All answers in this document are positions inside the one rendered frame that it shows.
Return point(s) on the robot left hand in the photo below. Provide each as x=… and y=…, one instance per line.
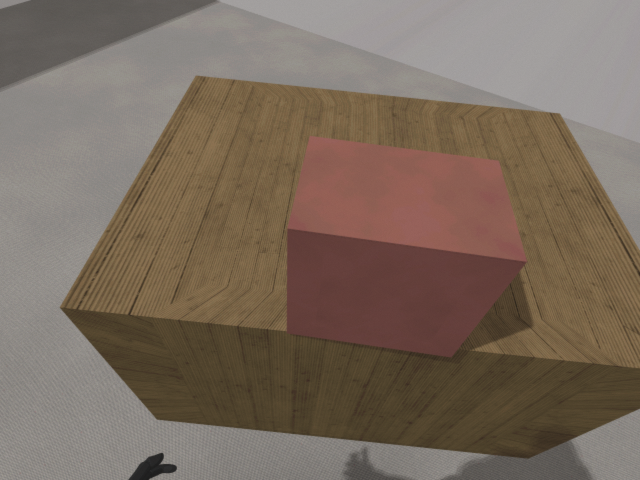
x=151, y=468

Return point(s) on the pedestal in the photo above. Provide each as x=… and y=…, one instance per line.
x=185, y=293

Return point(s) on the carton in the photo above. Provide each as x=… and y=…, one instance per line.
x=397, y=248

